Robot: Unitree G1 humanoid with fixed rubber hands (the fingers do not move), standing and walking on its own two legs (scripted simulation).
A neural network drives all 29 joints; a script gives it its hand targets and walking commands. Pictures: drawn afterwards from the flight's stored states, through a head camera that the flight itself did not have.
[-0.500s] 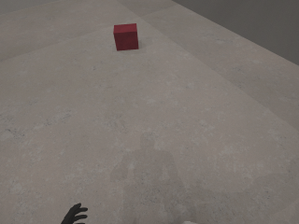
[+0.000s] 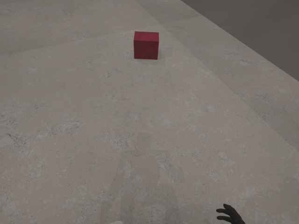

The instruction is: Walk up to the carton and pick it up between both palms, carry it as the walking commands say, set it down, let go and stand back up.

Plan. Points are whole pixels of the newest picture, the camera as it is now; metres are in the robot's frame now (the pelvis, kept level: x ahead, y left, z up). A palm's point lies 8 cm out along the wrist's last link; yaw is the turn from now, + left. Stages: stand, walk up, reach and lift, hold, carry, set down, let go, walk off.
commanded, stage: walk up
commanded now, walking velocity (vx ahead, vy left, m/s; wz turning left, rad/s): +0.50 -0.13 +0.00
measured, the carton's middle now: (146, 45) +1.92 +0.12 -0.65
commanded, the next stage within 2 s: none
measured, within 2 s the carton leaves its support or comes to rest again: neither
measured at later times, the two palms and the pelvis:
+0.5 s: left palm (106, 143) +0.39 +0.18 -0.11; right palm out of the picture +0.15 -0.29 -0.14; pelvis +0.23 -0.05 +0.00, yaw +1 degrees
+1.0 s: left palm (81, 153) +0.35 +0.27 -0.13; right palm (202, 102) +0.62 -0.19 -0.11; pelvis +0.46 +0.03 +0.00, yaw +0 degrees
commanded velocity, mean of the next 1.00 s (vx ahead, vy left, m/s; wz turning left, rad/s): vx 0.49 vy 0.04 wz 0.00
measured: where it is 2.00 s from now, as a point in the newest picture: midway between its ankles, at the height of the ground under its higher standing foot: (148, 125)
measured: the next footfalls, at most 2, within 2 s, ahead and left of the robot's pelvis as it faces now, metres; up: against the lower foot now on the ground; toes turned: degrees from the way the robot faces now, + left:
right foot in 0.44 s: +0.35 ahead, -0.17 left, +0.00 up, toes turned -9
left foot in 0.96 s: +0.58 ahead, +0.16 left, +0.00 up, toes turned +8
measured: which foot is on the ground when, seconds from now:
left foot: down 0.00-0.44, up 0.46-0.94, down 0.96-1.00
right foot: up 0.00-0.42, down 0.44-0.96, up 0.98-1.00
